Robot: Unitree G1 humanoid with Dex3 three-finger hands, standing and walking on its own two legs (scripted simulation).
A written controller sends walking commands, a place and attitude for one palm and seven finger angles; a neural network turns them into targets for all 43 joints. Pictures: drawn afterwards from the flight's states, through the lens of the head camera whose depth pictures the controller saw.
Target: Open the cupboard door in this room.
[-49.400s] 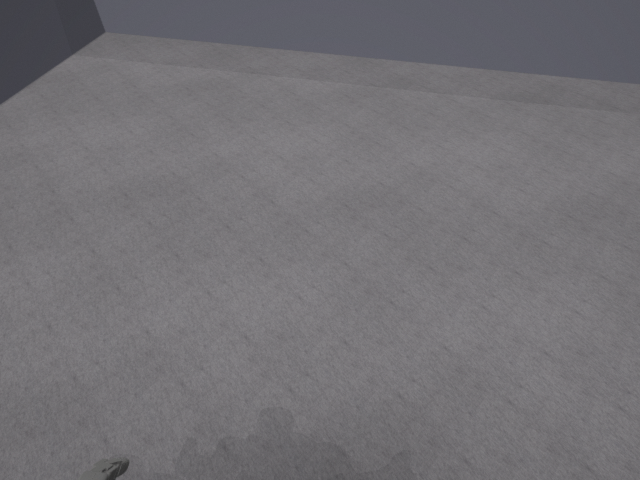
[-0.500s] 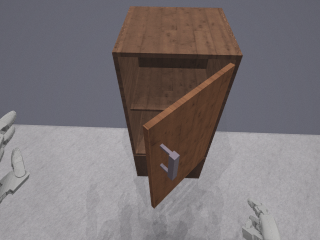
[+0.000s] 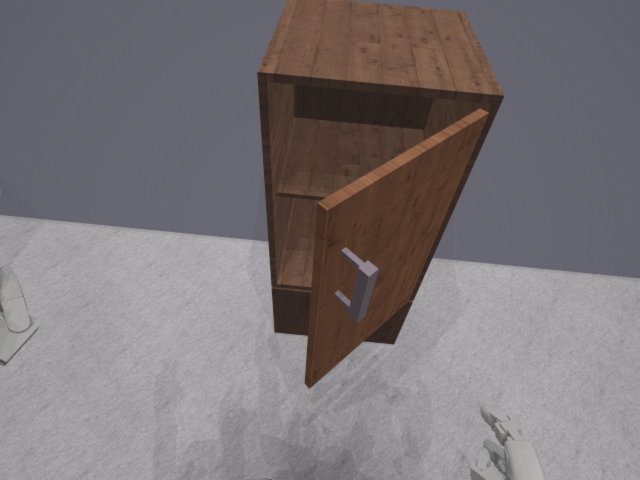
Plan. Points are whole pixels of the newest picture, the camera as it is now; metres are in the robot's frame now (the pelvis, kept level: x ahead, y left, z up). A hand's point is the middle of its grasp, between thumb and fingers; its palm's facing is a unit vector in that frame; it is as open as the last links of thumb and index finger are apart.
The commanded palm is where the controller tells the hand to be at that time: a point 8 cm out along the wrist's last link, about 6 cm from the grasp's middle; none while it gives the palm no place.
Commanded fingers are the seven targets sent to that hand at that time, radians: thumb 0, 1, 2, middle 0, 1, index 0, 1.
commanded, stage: step back with the hand held close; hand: left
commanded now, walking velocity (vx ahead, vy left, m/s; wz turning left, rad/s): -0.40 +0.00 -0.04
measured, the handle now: (352, 285) +0.40 -0.03 -0.02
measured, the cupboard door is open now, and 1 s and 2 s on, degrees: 47 47 47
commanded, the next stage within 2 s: stop stepping back and stand still in 0.50 s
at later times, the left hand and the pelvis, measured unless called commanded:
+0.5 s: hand (2, 398) +0.15 +0.25 +0.18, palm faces +0.42 -0.82 -0.38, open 7.4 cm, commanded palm +0.08 +0.28 +0.19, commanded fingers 0.00 0.90 0.90 -0.20 -0.30 -0.20 -0.30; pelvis -0.08 -0.01 +0.01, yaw -3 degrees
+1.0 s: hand out of the picture +0.08 +0.25 +0.17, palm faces +0.39 -0.85 -0.35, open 7.4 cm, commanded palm +0.02 +0.29 +0.19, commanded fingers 0.00 0.90 0.90 -0.20 -0.30 -0.20 -0.30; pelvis -0.14 -0.01 +0.00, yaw -3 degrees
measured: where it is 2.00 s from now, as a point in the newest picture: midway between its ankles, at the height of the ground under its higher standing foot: outside the picture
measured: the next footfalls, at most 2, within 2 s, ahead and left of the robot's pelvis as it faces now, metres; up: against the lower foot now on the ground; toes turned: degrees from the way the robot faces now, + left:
right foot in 0.54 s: -0.21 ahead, -0.13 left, +0.00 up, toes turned -3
left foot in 1.60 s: -0.10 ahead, +0.13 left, +0.00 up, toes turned -4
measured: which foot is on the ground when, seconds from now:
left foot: down 0.00-1.00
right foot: down 0.00-0.24, up 0.26-0.52, down 0.54-1.00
